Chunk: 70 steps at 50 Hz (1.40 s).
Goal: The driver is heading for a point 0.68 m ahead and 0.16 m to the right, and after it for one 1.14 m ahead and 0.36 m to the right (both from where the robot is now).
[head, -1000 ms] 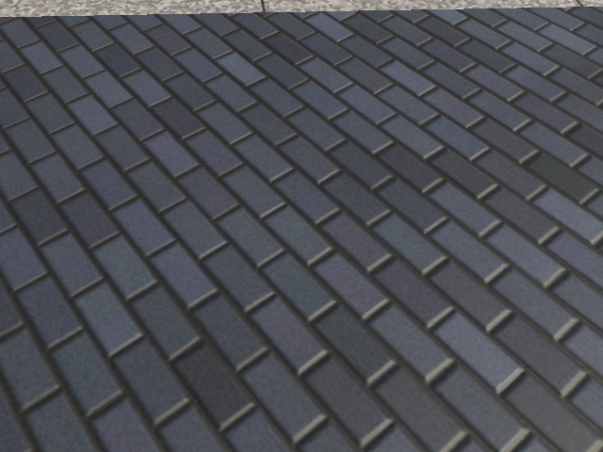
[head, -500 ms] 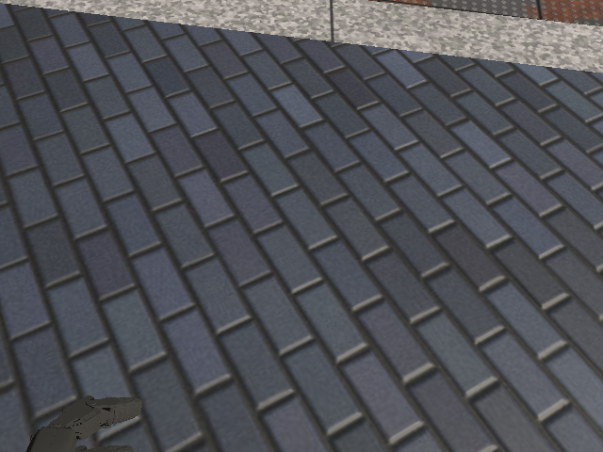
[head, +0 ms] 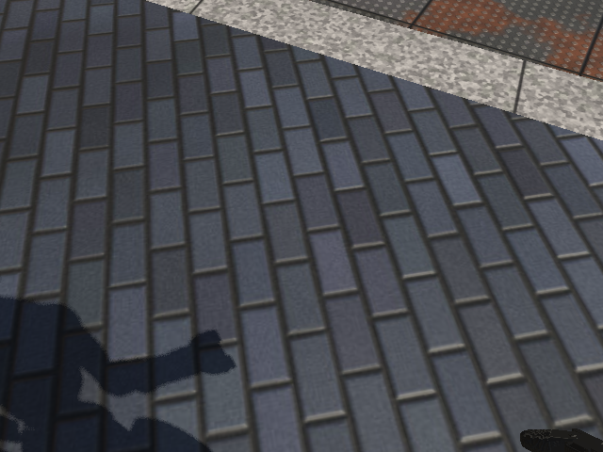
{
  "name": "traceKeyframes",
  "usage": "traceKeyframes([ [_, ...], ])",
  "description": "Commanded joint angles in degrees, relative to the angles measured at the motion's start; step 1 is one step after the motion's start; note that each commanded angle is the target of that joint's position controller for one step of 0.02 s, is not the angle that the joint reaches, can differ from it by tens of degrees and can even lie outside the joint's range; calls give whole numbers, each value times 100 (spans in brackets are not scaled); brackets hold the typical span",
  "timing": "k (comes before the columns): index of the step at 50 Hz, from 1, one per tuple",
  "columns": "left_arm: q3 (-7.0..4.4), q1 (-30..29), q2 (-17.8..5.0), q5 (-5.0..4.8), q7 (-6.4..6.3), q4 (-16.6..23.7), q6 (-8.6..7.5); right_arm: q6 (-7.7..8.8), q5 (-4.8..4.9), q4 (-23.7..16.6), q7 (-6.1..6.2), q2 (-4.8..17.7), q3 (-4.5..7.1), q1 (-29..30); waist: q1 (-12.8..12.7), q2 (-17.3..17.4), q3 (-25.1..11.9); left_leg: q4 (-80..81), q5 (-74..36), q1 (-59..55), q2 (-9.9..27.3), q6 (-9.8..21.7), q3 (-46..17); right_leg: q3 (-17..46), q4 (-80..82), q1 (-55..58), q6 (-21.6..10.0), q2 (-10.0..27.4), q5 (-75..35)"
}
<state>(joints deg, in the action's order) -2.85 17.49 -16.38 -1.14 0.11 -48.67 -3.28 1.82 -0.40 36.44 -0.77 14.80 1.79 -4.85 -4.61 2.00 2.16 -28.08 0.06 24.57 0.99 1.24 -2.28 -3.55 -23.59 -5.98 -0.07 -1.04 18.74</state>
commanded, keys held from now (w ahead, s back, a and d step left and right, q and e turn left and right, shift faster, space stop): no key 0.30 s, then w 0.22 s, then w+e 0.16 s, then e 0.32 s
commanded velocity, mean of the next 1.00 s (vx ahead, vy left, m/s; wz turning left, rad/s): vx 0.20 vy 0.00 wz -0.13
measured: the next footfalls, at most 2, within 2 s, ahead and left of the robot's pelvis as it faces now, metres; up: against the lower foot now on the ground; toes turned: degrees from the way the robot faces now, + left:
right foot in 0.28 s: +0.09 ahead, -0.14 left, +0.00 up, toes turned +0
right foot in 0.94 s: +0.39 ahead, -0.15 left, +0.00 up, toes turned -11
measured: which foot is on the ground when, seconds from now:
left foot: down 0.00-0.96, up 0.98-1.00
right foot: down 0.00-0.02, up 0.04-0.26, down 0.28-0.54, up 0.56-0.92, down 0.94-1.00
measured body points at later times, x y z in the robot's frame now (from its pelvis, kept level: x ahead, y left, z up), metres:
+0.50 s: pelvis +0.08 +0.00 +0.00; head +0.08 +0.00 +0.45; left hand +0.13 +0.27 -0.13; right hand +0.19 -0.27 -0.12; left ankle +0.09 +0.10 -0.73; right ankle +0.05 -0.14 -0.73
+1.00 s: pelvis +0.25 -0.04 -0.02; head +0.29 -0.06 +0.43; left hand +0.49 +0.17 -0.11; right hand +0.25 -0.33 -0.15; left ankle +0.12 +0.11 -0.68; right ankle +0.35 -0.14 -0.74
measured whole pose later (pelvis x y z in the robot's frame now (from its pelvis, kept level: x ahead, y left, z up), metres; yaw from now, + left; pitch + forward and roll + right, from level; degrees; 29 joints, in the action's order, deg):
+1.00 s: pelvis +0.25 -0.04 -0.02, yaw -12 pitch +2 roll +1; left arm -3.7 4.2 -16.5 0.2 2.0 -40.3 -1.7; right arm 2.1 -0.2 50.0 2.1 15.9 3.3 -14.2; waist 1.7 -0.5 4.2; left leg -56.9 32.9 12.3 1.4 -2.3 3.5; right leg -1.2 -35.4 -30.0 -4.7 -2.5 7.3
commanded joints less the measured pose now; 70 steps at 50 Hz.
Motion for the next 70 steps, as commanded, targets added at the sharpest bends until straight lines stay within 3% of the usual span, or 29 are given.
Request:
traceKeyframes([
  [1, 10, 217, -401, 235, 10, 355, -154, 17, -214, -256, 136, 1256, 360, -890, 424, 502, -1522, -67, -4192, -3146, 1379, 984, -1346, 191, -1738, -1394, -40, 393, -1115],
  [2, 124, 464, -201, 220, 25, 262, -91, -41, -206, -189, 139, 789, 220, -977, 509, 1118, -2053, 60, -4312, -3385, 2088, 1779, -2139, 505, -2675, -1821, 234, 242, 1751],
  [3, 42, 263, -530, 114, 33, 252, 28, -66, -83, -107, 80, 451, 112, -911, 564, 801, -1854, 247, -3245, -3031, 1875, 1745, -2106, 748, -2991, -1993, 341, 370, 2234],
  [6, -48, -139, -659, 131, -111, 270, 329, -75, -29, -64, 28, 676, 164, -127, 355, 408, -925, 778, -1312, -1682, 1379, 1235, -1550, 714, -2802, -1950, 509, 554, 1514],
  [12, 34, 52, -263, 189, -154, 10, 421, -149, -49, 157, 94, 466, 128, 278, 137, 564, -847, 875, 782, -515, 755, 854, -749, 322, -795, -234, 396, 309, -711],
  [14, 26, -205, -485, 323, -147, 147, 413, -135, -64, 405, 83, 294, 68, -103, 287, 201, -525, 801, 2325, -240, 413, 305, -638, 710, -135, -59, 141, 641, -1185],
  [15, -65, -402, -886, 250, -178, 178, 421, -134, -89, 429, 75, 358, 100, -291, 559, -398, -198, 747, 2496, -298, 121, 84, -401, 773, -120, -607, -69, 778, -425],
  [17, -46, -416, -665, 212, -175, 90, 369, -158, -54, 474, 163, 506, 158, -77, 409, -723, 2, 158, 2608, -905, -205, -79, 20, 847, 373, -1599, -239, 602, 1719],
  [20, -109, -206, -831, 135, -190, 43, 227, -69, 48, 568, 192, 407, 208, -180, 312, -1316, 220, -883, 2542, -261, -496, -29, 530, 1745, 979, -1270, -602, 1187, 2547],
  [23, -166, -127, -934, 9, -221, -15, 129, 169, 160, 573, 77, 296, 225, -146, 309, -1430, 483, -1201, 2316, 161, -129, 218, 370, 2496, 1203, -939, -1045, 1847, 2129],
  [26, -138, -477, -775, -44, -167, 62, 115, 281, 169, 995, 7, 349, 304, -865, 714, -1099, 208, 166, 1574, -1600, -262, 371, 473, 1650, 637, -1416, -715, 1278, 1058],
  [27, -70, -591, -552, -20, -144, 113, 84, 283, 152, 1154, 30, 567, 391, -1357, 896, -647, 15, 483, 1587, -2320, 129, 452, -122, 1276, -166, -1829, -518, 963, 494],
  [28, 29, -753, -162, -11, -141, 305, 11, 291, 123, 1290, 58, 1065, 532, -1949, 1038, 835, -156, 1260, 2448, -3202, 1102, 906, -1862, 363, -1913, -2933, -115, 190, 313],
  [29, -16, -926, -397, -69, -170, 485, -87, 338, 70, 1335, 9, 1248, 563, -2354, 1245, 1312, -181, 1775, 2510, -3441, 2074, 1552, -3427, 607, -3285, -3781, -62, -8, 1301],
  [31, -111, -615, -566, -219, -92, 291, -168, 448, 27, 1253, 60, 641, 370, -1910, 890, 492, 69, 1676, 2298, -3337, 1875, 1322, -2505, 1349, -4214, -4257, -340, 383, 682],
  [34, -138, -768, -412, -114, 12, 253, -134, 437, 10, 1243, 74, 388, 262, -1525, 734, 345, 193, 1899, 823, -3077, 1423, 790, -988, 1225, -3737, -4157, -372, 641, -449],
  [37, -69, -921, -120, -19, 102, 407, -39, 350, -56, 1227, 176, 572, 280, -1312, 641, 273, 176, 1768, -1554, -2523, 1164, 719, 161, 681, -2971, -3602, -37, 506, -929],
  [41, 11, -1509, 11, 48, 217, 850, 36, 212, 25, 1293, 337, 947, 338, -1336, 754, 391, 53, 1491, -2084, -1903, 1030, 630, 923, 50, -1507, -2427, 103, 322, -1843],
  [45, -200, -873, -469, 78, 328, 904, 137, 126, 196, 1201, 406, 1121, 428, -949, 259, 437, -311, 352, -3062, -2136, 1299, 427, 1025, 0, -1160, -1636, -308, 77, -1444],
  [47, -456, 149, -942, 98, 234, 670, 140, 75, 155, 1111, 404, 1005, 401, -955, -245, -110, -858, -1597, -2285, -1628, 811, 41, 1189, 137, -476, -139, -672, -159, -2251],
  [48, -531, 274, -1444, 101, 66, 728, 187, 85, -156, 953, 339, 461, 230, -1251, 51, -1598, -1287, -3582, 1818, -233, 214, -315, 1246, 1839, -630, 1106, -1128, 1119, -4668],
  [49, -497, -2, -1665, 232, 89, 1048, 151, 134, -109, 864, 243, 310, 129, -1910, 426, -1910, -2408, -5299, 4349, 969, -688, -514, 188, 4522, -138, 2087, -2537, 2418, -4449],
  [50, -437, -217, -1244, 169, 134, 1188, 157, 144, 56, 908, 178, 816, 256, -1533, 100, -914, -2370, -5477, 3759, 1216, -317, -407, -451, 4139, 319, 1645, -2324, 2123, -3004],
  [51, -361, -590, -982, 102, 126, 1226, 137, 120, 174, 747, 191, 870, 273, -1053, 199, -683, -1539, -5187, 3186, 1470, -136, -287, -309, 3441, 478, 919, -1955, 1788, -1968],
  [52, -316, -880, -825, 45, 97, 1236, 154, 56, 110, 792, 281, 814, 284, -910, 372, -213, -1014, -4728, 2732, 1398, 106, -288, -281, 2992, 632, 121, -1597, 1478, -1302],
  [55, -308, -1149, -796, 200, 28, 1356, 203, -126, -47, 732, 382, 839, 341, -931, 626, -663, -705, -3912, 2163, 552, 146, -301, -262, 2449, 823, -1289, -1389, 985, -1229],
  [58, -360, -1022, -916, 156, -67, 1398, 221, -146, -71, 659, 428, 689, 306, -848, 590, -696, -856, -3211, 2016, 579, 40, -463, -282, 2368, 741, -1309, -1425, 887, -1452],
  [67, -403, -885, -980, 75, -223, 1542, 463, -18, 40, 386, 330, 727, 286, -308, 336, -1052, -952, -1448, 1773, 167, -195, -569, -383, 3142, 685, -1120, -1217, 710, 610],
  [70, -353, -873, -891, 27, -207, 1556, 499, 101, 129, 452, 236, 735, 309, -643, 552, -1134, -877, -331, 1824, -779, -293, -300, -145, 3315, 607, -1389, -1094, 591, 1468],
])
